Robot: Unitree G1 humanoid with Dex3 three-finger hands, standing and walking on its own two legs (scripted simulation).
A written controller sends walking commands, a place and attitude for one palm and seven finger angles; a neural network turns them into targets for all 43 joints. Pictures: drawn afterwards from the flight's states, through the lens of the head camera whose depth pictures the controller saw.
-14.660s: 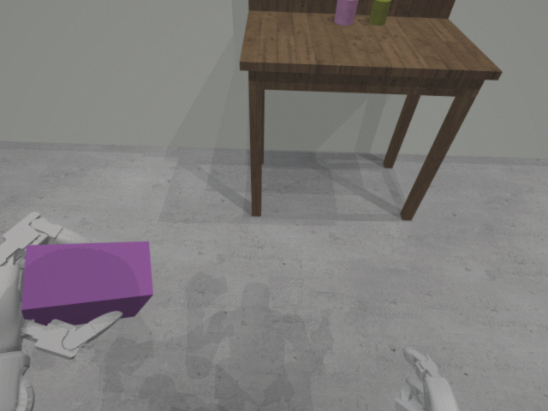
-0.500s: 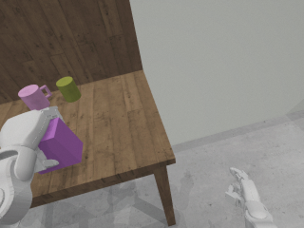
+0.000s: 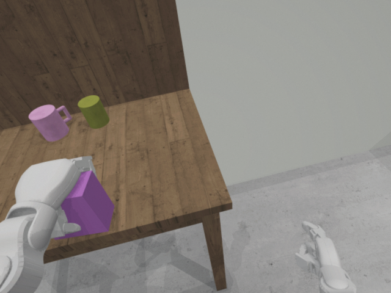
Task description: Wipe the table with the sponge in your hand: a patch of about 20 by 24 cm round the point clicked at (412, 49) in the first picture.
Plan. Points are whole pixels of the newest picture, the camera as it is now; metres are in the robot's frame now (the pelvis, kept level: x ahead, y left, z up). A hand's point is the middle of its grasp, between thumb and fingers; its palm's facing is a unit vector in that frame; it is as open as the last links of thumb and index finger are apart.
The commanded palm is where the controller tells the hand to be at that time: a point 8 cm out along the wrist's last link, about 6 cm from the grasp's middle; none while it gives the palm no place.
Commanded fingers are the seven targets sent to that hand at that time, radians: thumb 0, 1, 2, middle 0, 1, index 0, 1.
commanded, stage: move the sponge above the wiping area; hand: left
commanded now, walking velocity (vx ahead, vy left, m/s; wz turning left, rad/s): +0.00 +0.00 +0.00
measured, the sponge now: (77, 211) +0.21 +0.27 +0.10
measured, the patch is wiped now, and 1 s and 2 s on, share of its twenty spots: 0.00 0.00 0.00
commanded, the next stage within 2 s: none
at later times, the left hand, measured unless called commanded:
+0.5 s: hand (74, 189) +0.24 +0.27 +0.13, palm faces +0.03 -0.06 -1.00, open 10.2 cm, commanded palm +0.20 +0.29 +0.22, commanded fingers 0.00 0.10 1.30 -1.20 -1.60 -1.20 -1.60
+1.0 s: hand (61, 188) +0.23 +0.29 +0.14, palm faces +0.05 -0.03 -1.00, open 10.2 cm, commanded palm +0.20 +0.30 +0.21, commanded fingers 0.00 0.10 1.30 -1.20 -1.60 -1.20 -1.60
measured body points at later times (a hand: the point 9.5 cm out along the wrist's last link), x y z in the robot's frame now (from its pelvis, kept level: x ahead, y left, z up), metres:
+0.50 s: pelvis +0.01 +0.02 +0.00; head +0.00 -0.03 +0.45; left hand +0.23 +0.27 +0.19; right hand +0.27 -0.17 -0.08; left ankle +0.01 +0.12 -0.74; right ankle +0.02 -0.09 -0.74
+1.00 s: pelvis +0.02 +0.00 +0.00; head +0.02 -0.04 +0.45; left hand +0.23 +0.29 +0.19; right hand +0.27 -0.20 -0.08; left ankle +0.01 +0.12 -0.74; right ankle +0.02 -0.09 -0.74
